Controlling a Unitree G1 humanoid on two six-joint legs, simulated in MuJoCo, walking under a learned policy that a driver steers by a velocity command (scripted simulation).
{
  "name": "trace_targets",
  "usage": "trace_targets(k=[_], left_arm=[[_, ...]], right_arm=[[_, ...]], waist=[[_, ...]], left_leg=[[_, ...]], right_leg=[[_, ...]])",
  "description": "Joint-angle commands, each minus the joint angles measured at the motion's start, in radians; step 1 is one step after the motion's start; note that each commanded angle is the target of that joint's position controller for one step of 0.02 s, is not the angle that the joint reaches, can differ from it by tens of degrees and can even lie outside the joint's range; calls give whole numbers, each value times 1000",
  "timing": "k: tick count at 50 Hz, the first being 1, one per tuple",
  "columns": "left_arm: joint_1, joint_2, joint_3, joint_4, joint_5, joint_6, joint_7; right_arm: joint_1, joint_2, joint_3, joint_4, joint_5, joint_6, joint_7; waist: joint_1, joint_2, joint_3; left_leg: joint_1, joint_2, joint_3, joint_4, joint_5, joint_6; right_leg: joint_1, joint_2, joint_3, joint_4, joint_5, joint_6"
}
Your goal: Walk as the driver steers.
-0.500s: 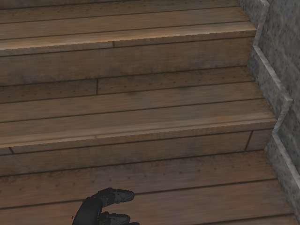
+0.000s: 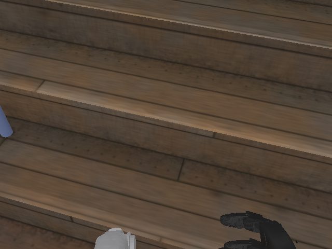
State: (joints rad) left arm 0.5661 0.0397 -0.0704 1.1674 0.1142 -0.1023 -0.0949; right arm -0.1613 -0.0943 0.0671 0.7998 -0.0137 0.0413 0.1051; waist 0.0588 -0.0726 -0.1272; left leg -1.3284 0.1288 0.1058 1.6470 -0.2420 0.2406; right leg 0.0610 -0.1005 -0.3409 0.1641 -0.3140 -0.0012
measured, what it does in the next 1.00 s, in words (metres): climbs: left foot 0.17 m higher, then right foot 0.17 m higher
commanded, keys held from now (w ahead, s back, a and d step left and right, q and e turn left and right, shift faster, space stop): w+q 0.12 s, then w+e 0.88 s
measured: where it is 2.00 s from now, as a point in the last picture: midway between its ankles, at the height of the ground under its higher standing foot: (255, 21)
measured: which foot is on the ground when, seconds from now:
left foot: up 0.00-0.04, down 0.06-0.62, up 0.64-1.00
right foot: down 0.00-0.10, up 0.12-0.58, down 0.60-1.00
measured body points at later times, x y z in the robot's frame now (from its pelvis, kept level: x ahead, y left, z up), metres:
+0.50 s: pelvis +0.29 +0.03 +0.17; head +0.28 +0.03 +0.62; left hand +0.48 +0.21 +0.07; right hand +0.17 -0.14 +0.01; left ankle +0.18 +0.12 -0.57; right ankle +0.45 -0.09 -0.27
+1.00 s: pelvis +0.58 -0.02 +0.32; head +0.56 -0.01 +0.77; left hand +0.49 +0.15 +0.17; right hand +0.77 -0.24 +0.25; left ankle +0.77 +0.08 -0.13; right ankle +0.47 -0.08 -0.40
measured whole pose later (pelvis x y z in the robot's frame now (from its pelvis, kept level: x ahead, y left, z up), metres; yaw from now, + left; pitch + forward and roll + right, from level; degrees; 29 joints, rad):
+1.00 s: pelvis +0.58 -0.02 +0.32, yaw -13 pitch +6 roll +0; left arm 0.57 0.04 -0.05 1.20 0.10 -0.10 -0.07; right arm -0.01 -0.15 0.06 0.80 -0.05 -0.03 0.01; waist 0.05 -0.02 -0.17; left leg -1.43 0.08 -0.01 1.88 -0.30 0.17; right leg -0.23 0.14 0.16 0.59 -0.44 -0.09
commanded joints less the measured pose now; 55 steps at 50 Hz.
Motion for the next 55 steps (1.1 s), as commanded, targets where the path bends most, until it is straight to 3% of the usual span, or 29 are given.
trace_targets(k=[1, 3, 4, 5, 6, 7, 8, 11, 13, 14, 15, 16, 17, 21, 25, 29, 30, 31, 32, 33, 34, 37, 39, 42, 45, 48, 51, 53, 55], left_arm=[[58, 237, 42, -34, -38, -40, -7], [18, 299, 70, -40, -42, -55, -12], [45, 306, 88, -83, -14, -69, -3], [102, 276, 81, -94, -5, -73, -14], [-31, 221, 92, -137, -19, -53, -50], [-51, 198, 100, -147, -69, -21, -68], [-89, 186, 114, -165, -66, -12, -55], [-216, 107, 85, -204, -82, -29, -16], [-257, 123, 76, -234, -98, 7, -5], [-295, 52, 65, -354, -86, 7, 83], [-319, 92, 65, -359, -97, 17, 114], [-297, 119, 59, -297, -112, 38, 20], [-252, 123, 57, -285, -114, 44, -17], [-536, 110, 18, -455, -112, 39, 13], [-806, 135, 4, -592, -103, 111, 19], [-624, 210, 50, -581, -91, 133, -16], [-559, 238, 70, -563, -99, 121, -9], [-346, 323, 105, -473, -117, 100, 2], [-135, 344, 118, -388, -107, 97, 15], [96, 338, 116, -282, -59, 91, 29], [82, 328, 119, -283, -50, 60, 43], [-199, 155, 80, -201, -88, 19, 38], [-321, 92, 51, -178, -94, 18, 38], [-286, 122, 53, -134, -59, 0, 30], [-107, 88, 31, -36, -21, -18, 51], [107, 118, 33, 53, 10, -14, 32], [-27, 110, 32, -43, -54, -4, -13], [-108, 188, 44, -123, -79, -34, -7], [-90, 330, 106, -158, -106, -50, -2]], right_arm=[[-145, -71, -32, -114, -13, -8, 15], [20, -101, -49, -73, 3, -31, 4], [164, -159, -63, -36, 8, -50, -25], [325, -208, -73, -3, 3, -31, -39], [537, -296, -102, 81, -36, -14, -53], [701, -398, -160, 160, -40, -28, -67], [676, -405, -180, 189, -42, -67, -76], [474, -164, -123, 254, -16, -99, -45], [396, -39, -71, 274, -64, -101, -33], [354, -27, -89, 293, 8, -137, -94], [316, -80, -85, 293, 10, -158, -119], [315, -103, -86, 238, -95, -131, -70], [423, -85, -85, 262, -115, -119, -63], [681, -76, -43, 371, -169, -109, -46], [635, -116, -9, 289, -115, -106, -9], [662, -376, -74, 270, 2, -179, -1], [663, -376, -88, 282, -4, -172, 4], [785, -305, -85, 300, -95, -167, 19], [795, -251, -77, 286, -134, -152, 35], [658, -192, -84, 267, -105, -116, 54], [552, -167, -90, 226, -40, -115, 50], [374, -88, -70, 123, -58, -136, -39], [350, -85, -57, 90, -63, -118, -57], [296, -130, -53, 47, -29, -109, -61], [182, -104, -34, -5, -32, -117, -84], [-72, -106, -9, -129, -31, -101, -104], [-308, -35, 14, -230, -29, -51, -100], [-127, -13, 13, -187, -30, -44, -72], [-29, -183, -49, -165, -7, -70, -76]], waist=[[-117, -106, 90], [-183, -161, 11], [-150, -66, -151], [-194, 21, -309], [-264, 196, -256], [-280, 187, -270], [-239, 186, -175], [-97, 104, -9], [-4, 4, -1], [62, 30, 128], [63, 38, 187], [22, 100, 42], [-2, 151, 67], [-63, 41, 145], [-99, 150, 167], [27, 256, 63], [38, 281, 35], [-4, 210, -154], [64, 65, -311], [146, -104, -260], [132, -127, -68], [-57, 95, 67], [-137, 65, 38], [-135, 100, 40], [-59, 34, 79], [6, 95, 68], [10, 13, 109], [-83, -48, 61], [-119, -117, -46]], left_leg=[[370, -146, 126, -236, -233, -52], [590, -217, 109, -454, -165, -29], [949, -189, -60, -415, 304, 24], [1287, -151, -318, -593, 207, 80], [1461, -33, -658, -971, 189, 127], [1413, 71, -909, -1146, 211, 114], [1266, 78, -849, -1144, 213, 59], [1035, 87, -676, -1094, 211, 30], [952, 92, -532, -1151, 210, -3], [820, 34, -326, -1253, -38, -109], [697, -1, -257, -1310, -18, -112], [780, -7, -219, -1301, 89, -43], [898, 28, -243, -1295, 114, 1], [1181, 99, -220, -1318, 85, -55], [709, 92, -78, -1708, 2, -8], [1292, 185, 7, -1377, 1549, 28], [1409, 173, 30, -1252, 1655, 16], [1167, 131, 20, -990, 1692, -28], [884, 60, -73, -720, 1192, -64], [594, -146, -173, -340, 231, -110], [390, -176, -343, -16, 285, -97], [264, -162, -357, 196, 296, -74], [179, -144, -328, 335, 231, -24], [76, -102, -180, 360, 150, -59], [-65, -72, -176, 485, -21, -60], [-191, -39, -125, 239, -60, -66], [373, -45, 14, -140, -169, -130], [667, -119, 93, -152, -43, -189], [770, -233, 83, -519, -202, -176]], right_leg=[[-60, -237, 46, -12, 1304, -234], [73, -248, 47, 164, 1670, -217], [-156, -174, 57, 367, 1573, -157], [-408, -97, 175, 572, 1189, -119], [-725, 66, 268, 849, 343, -60], [-798, 119, 457, 1359, 248, -46], [-876, 131, 593, 1603, 301, -55], [-1139, 170, 631, 1969, 258, -175], [-1248, 138, 614, 2002, 291, -229], [-1064, 96, 576, 1682, 141, -139], [-1011, 111, 508, 1584, 157, -102], [-1088, 105, 438, 1917, 207, -164], [-1250, 126, 454, 2138, 141, -187], [-1664, 94, 523, 2071, 182, -312], [-1034, 15, 252, 1564, 281, -221], [-880, 207, 109, 1069, -62, -107], [-805, 242, 100, 874, -49, -127], [-408, 238, 305, 1012, 255, -224], [-105, 152, 668, 766, 153, -339], [-6, 29, 1058, 411, -100, -391], [-163, -5, 1167, 314, -319, -312], [-481, 24, 957, 356, -187, -316], [-541, 46, 844, 307, -5, -270], [-544, 82, 632, 284, 208, -254], [-484, 51, 706, 257, 89, -267], [-327, 25, 780, 258, 122, -226], [-773, -10, 792, -57, 87, -304], [-723, -68, 724, 35, 846, -318], [-348, -44, 676, 216, 1545, -261]])
Velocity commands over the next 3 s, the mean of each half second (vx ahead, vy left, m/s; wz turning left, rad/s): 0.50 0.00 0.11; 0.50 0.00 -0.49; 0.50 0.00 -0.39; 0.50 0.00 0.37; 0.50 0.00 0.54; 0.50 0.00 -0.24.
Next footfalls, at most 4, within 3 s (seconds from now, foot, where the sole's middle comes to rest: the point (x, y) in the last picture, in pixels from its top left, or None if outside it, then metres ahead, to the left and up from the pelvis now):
0.06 left None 0.22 0.13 -0.61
0.60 right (207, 219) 0.51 -0.08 -0.44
1.10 left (173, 98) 0.87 0.05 -0.26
1.70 right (292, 24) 1.12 -0.36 -0.09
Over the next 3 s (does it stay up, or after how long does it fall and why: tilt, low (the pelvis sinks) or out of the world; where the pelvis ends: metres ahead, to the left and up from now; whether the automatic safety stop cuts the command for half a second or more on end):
stays up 1.69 -0.28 0.95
